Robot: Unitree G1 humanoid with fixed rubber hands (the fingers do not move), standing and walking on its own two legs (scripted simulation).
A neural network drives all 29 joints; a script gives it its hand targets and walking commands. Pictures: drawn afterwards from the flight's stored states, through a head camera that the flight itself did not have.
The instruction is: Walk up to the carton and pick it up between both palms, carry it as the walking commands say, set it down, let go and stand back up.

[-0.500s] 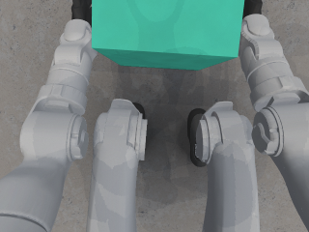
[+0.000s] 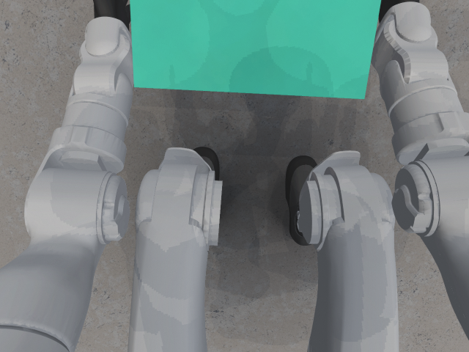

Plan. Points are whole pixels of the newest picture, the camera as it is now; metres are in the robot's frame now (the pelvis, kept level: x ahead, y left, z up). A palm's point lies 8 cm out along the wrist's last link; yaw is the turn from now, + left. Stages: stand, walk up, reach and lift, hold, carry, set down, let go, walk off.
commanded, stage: set down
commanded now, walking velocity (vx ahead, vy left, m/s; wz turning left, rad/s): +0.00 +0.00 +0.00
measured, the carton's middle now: (248, 43) +0.48 +0.03 -0.23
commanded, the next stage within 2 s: let go in 1.52 s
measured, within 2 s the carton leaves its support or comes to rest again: neither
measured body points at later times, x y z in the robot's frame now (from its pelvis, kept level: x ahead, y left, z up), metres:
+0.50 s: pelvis +0.01 +0.00 +0.03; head +0.35 +0.02 +0.30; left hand +0.52 +0.22 -0.11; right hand +0.55 -0.18 -0.10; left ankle +0.15 +0.11 -0.34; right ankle +0.14 -0.12 -0.34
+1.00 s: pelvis +0.06 +0.00 +0.15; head +0.33 +0.02 +0.51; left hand +0.51 +0.26 +0.05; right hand +0.54 -0.19 +0.06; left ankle +0.15 +0.11 -0.34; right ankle +0.13 -0.12 -0.34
